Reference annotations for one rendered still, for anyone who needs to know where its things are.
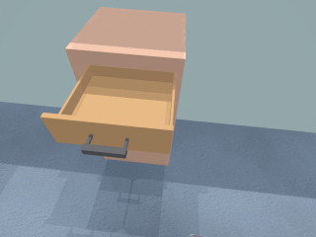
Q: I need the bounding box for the handle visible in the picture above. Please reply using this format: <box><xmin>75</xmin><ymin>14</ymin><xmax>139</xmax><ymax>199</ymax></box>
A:
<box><xmin>81</xmin><ymin>134</ymin><xmax>129</xmax><ymax>159</ymax></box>

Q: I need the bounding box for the cabinet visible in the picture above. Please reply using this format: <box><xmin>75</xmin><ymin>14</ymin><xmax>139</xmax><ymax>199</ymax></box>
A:
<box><xmin>65</xmin><ymin>7</ymin><xmax>187</xmax><ymax>166</ymax></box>

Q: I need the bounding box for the drawer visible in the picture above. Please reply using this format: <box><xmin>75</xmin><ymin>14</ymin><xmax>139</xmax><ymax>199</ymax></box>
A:
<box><xmin>40</xmin><ymin>64</ymin><xmax>177</xmax><ymax>154</ymax></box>

